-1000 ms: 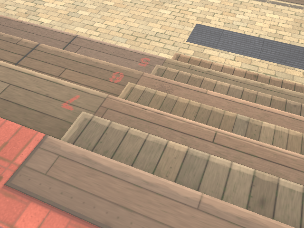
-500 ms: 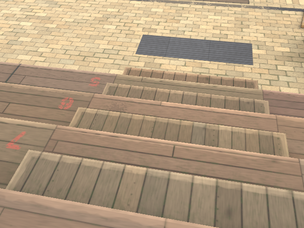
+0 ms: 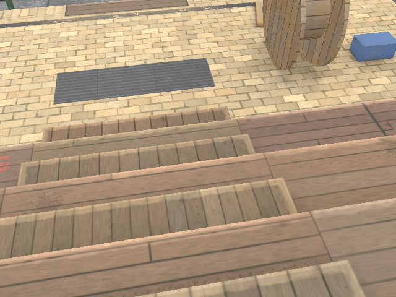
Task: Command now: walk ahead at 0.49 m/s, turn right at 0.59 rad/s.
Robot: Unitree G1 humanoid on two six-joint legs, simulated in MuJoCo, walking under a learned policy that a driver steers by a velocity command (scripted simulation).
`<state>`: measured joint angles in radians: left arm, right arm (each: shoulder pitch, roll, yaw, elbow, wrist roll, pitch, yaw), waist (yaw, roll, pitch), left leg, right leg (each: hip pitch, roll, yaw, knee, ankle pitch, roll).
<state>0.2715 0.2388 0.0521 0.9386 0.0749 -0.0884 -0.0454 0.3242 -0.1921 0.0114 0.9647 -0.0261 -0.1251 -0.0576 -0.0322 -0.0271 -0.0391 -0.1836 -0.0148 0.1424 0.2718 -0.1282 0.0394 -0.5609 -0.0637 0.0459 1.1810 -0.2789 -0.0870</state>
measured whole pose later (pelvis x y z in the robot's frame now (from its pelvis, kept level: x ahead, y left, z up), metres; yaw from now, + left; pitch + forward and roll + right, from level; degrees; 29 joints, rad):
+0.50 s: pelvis +0.23 -0.08 -0.01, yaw -7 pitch +0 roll -1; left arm 0.38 0.23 0.07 1.03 0.02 -0.07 -0.01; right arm 0.30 -0.24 -0.07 0.99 -0.02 -0.03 0.00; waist 0.01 0.03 0.03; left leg -0.52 0.07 0.01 1.15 -0.36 0.04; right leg -0.22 0.02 -0.09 0.53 -0.31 -0.05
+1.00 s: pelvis +0.50 -0.04 -0.17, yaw +8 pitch +0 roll +2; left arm 0.28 0.20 -0.02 0.93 0.09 -0.09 -0.01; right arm 0.45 -0.17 -0.02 1.06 -0.09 -0.10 0.06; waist -0.04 -0.04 0.00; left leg -0.27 -0.12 0.01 0.60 -0.34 0.11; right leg -0.64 -0.10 0.09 1.35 -0.33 -0.04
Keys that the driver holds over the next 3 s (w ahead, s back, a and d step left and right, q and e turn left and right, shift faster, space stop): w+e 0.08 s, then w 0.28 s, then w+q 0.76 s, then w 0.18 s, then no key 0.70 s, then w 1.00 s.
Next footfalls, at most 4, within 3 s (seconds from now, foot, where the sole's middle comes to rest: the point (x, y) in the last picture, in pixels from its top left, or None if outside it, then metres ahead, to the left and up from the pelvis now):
0.30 right None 0.24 -0.18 -0.78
0.82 left None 0.52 0.04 -0.93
1.26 right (229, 257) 0.82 -0.13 -1.08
1.58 left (179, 251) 0.85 0.09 -1.08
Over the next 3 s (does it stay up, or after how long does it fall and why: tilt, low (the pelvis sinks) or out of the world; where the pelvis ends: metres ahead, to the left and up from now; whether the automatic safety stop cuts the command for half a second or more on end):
stays up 1.16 0.09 -0.47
